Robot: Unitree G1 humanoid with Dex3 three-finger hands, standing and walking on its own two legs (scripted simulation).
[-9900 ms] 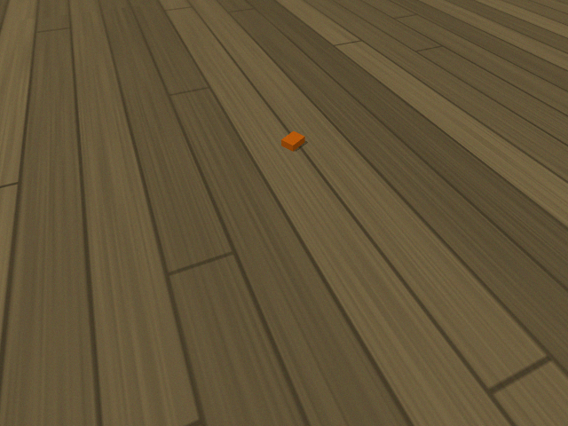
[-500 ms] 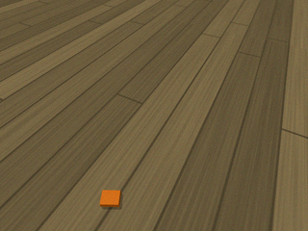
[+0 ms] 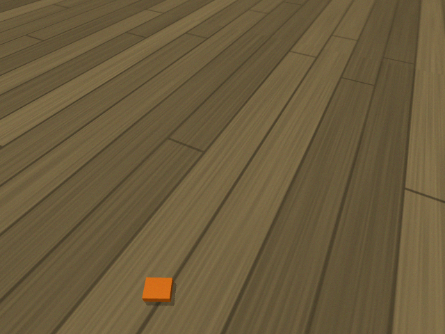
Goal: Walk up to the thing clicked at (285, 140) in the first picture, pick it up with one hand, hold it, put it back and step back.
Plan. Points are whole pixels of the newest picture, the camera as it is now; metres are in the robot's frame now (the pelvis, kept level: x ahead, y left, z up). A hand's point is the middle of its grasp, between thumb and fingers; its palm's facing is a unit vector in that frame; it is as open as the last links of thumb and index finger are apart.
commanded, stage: stand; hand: left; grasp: from above
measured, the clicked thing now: (158, 289) +0.47 +0.28 -0.76
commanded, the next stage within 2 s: rise first in 0.34 s
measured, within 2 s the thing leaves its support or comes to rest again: neither
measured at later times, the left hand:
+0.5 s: hand out of the picture +0.07 +0.26 -0.16, palm faces +0.01 -0.94 -0.35, open 7.5 cm
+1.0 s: hand out of the picture +0.14 +0.27 -0.20, palm faces -0.07 -0.90 -0.42, open 13.5 cm
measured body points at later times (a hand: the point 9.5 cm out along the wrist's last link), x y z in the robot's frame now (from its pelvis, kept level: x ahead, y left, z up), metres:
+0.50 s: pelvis -0.01 +0.00 +0.00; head +0.01 +0.00 +0.45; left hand +0.07 +0.30 -0.13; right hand +0.07 -0.30 -0.13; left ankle +0.00 +0.13 -0.75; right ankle -0.02 -0.13 -0.75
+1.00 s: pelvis -0.01 +0.01 -0.05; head +0.06 +0.02 +0.39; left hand +0.14 +0.31 -0.17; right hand +0.10 -0.26 -0.16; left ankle +0.00 +0.13 -0.75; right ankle -0.02 -0.13 -0.75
